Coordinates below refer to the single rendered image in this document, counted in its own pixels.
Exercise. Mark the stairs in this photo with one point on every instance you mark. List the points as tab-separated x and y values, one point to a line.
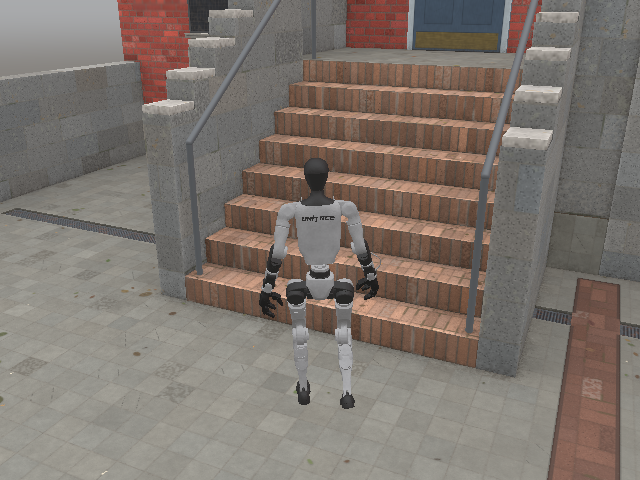
406	144

